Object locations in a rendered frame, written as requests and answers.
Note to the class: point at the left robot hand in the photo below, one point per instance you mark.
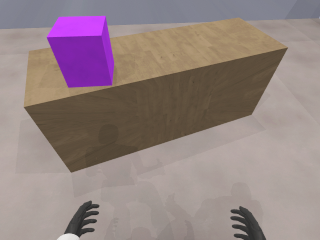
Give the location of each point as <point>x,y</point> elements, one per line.
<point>77,222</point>

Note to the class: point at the right robot hand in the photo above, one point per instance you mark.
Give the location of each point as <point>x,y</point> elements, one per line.
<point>252,228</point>

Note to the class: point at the pedestal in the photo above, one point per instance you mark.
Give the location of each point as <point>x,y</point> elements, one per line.
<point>166,84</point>

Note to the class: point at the carton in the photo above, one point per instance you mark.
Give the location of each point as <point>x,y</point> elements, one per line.
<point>82,48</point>

